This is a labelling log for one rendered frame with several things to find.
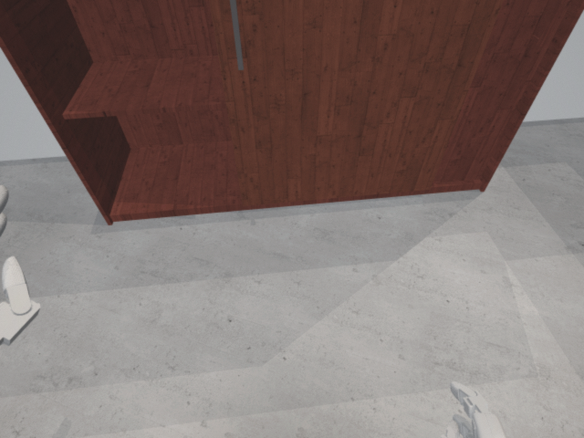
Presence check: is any robot left hand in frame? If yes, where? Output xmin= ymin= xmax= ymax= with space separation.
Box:
xmin=0 ymin=185 xmax=40 ymax=346

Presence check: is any wardrobe door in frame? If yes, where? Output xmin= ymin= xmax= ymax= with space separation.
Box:
xmin=433 ymin=0 xmax=572 ymax=183
xmin=209 ymin=0 xmax=504 ymax=206

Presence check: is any robot right hand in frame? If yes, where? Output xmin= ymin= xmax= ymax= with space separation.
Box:
xmin=441 ymin=381 xmax=507 ymax=438

